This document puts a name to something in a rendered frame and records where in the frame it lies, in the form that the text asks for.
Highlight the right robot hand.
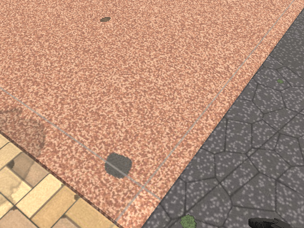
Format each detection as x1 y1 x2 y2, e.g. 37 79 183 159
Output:
248 218 292 228

